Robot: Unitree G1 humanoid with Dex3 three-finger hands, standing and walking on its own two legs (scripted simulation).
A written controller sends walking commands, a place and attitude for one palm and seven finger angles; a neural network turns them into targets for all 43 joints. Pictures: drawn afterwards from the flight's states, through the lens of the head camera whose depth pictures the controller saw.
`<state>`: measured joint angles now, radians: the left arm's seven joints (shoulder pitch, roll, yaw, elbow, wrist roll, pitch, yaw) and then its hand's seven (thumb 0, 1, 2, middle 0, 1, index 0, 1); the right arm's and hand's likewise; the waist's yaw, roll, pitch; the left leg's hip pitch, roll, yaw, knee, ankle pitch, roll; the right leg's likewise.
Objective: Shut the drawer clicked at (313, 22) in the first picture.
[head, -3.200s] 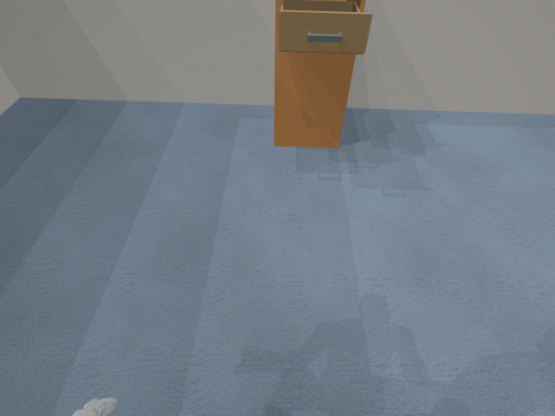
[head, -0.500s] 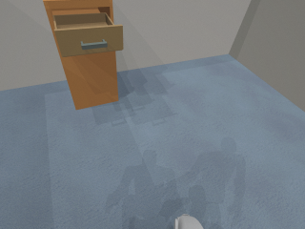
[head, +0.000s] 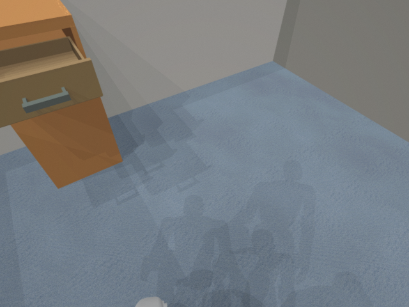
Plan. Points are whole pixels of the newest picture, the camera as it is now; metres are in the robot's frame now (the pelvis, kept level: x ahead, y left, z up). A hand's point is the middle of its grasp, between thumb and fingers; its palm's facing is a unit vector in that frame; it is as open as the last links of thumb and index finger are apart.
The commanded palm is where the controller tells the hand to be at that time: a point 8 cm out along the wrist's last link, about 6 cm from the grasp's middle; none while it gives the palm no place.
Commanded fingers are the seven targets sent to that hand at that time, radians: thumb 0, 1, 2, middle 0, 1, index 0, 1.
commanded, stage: walk to a spot facing it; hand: left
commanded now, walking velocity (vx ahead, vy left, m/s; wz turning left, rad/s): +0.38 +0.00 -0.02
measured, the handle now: (46, 98) +0.70 +0.53 +0.00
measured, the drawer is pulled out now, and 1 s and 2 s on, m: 0.30 0.30 0.30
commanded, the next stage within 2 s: turn to face it in 0.60 s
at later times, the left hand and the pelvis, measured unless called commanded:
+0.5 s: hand (102, 285) +0.21 +0.25 -0.17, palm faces +0.00 -0.99 -0.15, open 7.3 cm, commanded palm none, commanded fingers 0.00 0.90 0.90 -0.20 -0.30 -0.20 -0.30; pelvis +0.21 +0.07 +0.01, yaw -6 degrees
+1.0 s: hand (172, 177) +0.51 +0.11 -0.15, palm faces -0.18 -0.97 -0.18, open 7.3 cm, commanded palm none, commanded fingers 0.00 0.90 0.90 -0.20 -0.30 -0.20 -0.30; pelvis +0.36 -0.02 +0.00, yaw -8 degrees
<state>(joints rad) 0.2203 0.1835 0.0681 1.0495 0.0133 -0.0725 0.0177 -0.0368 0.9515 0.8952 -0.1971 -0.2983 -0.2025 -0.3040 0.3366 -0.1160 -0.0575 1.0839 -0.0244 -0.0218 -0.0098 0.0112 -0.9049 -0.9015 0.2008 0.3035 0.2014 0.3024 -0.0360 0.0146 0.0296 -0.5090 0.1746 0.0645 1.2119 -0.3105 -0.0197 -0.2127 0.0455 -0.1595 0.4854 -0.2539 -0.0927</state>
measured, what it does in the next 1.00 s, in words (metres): walks ahead: left foot, then right foot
